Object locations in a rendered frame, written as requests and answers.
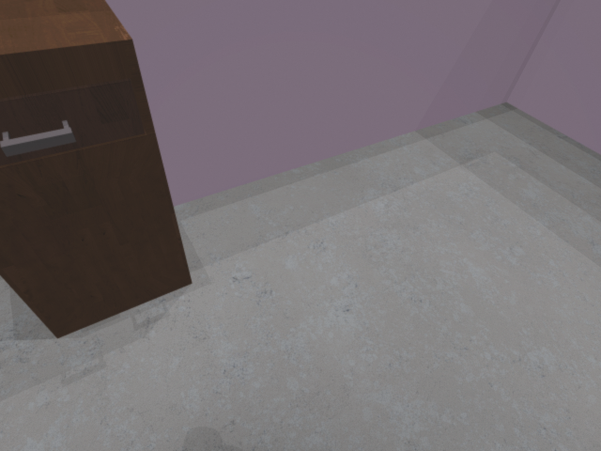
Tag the drawer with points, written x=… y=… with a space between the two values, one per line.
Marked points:
x=96 y=113

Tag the cabinet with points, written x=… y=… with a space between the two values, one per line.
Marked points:
x=88 y=233

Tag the handle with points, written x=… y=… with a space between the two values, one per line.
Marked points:
x=37 y=141

